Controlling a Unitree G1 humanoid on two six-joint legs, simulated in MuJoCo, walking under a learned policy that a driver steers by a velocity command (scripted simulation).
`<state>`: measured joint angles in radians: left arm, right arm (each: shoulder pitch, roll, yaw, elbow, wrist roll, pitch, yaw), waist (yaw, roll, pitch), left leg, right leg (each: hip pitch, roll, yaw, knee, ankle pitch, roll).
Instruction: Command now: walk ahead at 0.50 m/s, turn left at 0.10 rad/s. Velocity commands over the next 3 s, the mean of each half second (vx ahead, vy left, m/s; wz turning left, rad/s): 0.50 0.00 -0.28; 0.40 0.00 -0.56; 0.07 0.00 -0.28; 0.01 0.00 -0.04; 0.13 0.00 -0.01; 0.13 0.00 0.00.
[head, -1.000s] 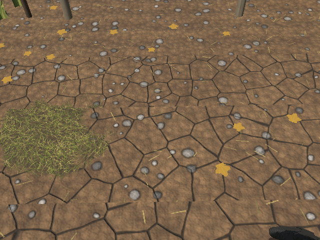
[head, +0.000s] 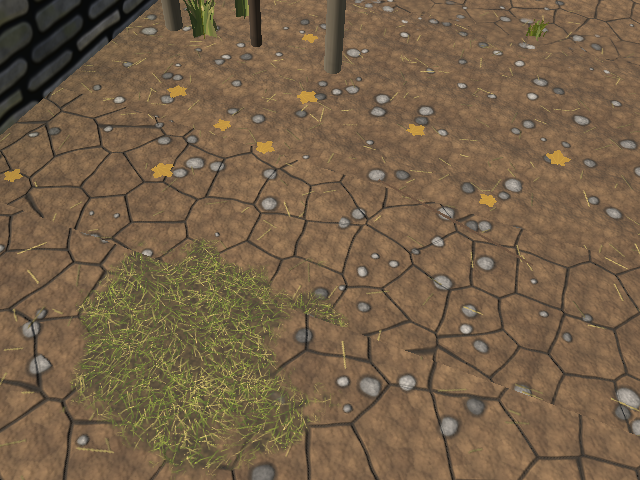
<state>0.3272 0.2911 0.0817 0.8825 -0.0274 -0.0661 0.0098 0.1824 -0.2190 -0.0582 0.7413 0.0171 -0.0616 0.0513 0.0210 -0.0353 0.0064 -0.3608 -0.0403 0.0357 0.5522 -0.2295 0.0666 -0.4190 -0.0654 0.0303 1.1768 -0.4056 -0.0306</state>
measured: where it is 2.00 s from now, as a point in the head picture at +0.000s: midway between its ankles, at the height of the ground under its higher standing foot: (395, 458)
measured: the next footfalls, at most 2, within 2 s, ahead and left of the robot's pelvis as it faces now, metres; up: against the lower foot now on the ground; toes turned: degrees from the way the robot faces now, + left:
right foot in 0.54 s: +0.45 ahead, -0.22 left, -0.19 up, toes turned -15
left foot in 0.88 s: +0.73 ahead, -0.10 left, -0.19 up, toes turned -31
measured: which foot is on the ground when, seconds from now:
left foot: down 0.00-0.52, up 0.54-0.86, down 0.88-1.00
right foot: up 0.00-0.52, down 0.54-0.90, up 0.92-1.00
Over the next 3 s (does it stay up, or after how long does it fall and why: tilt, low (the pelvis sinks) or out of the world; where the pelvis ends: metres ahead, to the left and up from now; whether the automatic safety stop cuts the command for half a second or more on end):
stays up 0.73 -0.27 -0.18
